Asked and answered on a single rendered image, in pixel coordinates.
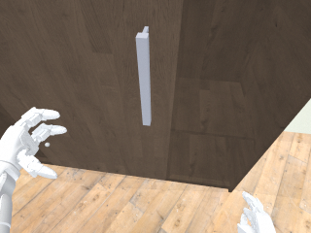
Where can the left robot hand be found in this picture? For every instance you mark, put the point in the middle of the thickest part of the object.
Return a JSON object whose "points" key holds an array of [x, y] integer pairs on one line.
{"points": [[16, 139]]}

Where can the right robot hand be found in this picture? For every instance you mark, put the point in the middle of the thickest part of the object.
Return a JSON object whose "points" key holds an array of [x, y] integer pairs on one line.
{"points": [[261, 221]]}

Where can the wardrobe door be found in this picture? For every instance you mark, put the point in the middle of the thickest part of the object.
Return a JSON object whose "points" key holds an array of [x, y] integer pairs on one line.
{"points": [[79, 58], [6, 121]]}

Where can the handle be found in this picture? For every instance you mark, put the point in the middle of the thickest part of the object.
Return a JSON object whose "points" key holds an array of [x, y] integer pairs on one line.
{"points": [[143, 60]]}

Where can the robot left forearm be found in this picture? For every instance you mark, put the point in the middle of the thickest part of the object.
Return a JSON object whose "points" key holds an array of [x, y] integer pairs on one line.
{"points": [[9, 174]]}

